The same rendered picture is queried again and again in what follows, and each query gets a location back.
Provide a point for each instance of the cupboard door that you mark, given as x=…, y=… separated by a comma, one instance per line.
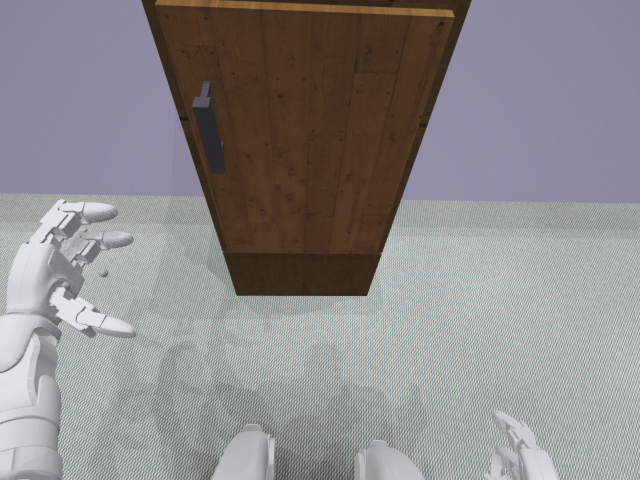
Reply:
x=318, y=107

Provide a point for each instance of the right robot thigh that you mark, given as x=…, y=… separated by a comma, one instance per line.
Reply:
x=385, y=463

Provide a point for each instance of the robot left shin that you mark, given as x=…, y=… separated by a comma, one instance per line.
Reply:
x=252, y=427

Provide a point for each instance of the left robot hand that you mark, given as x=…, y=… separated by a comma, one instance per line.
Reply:
x=39, y=269

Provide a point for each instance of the robot left forearm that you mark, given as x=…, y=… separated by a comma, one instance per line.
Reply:
x=30, y=398

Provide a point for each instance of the handle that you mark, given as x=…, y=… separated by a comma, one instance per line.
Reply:
x=207, y=126

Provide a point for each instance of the right robot hand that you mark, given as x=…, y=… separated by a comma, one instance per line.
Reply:
x=532, y=463

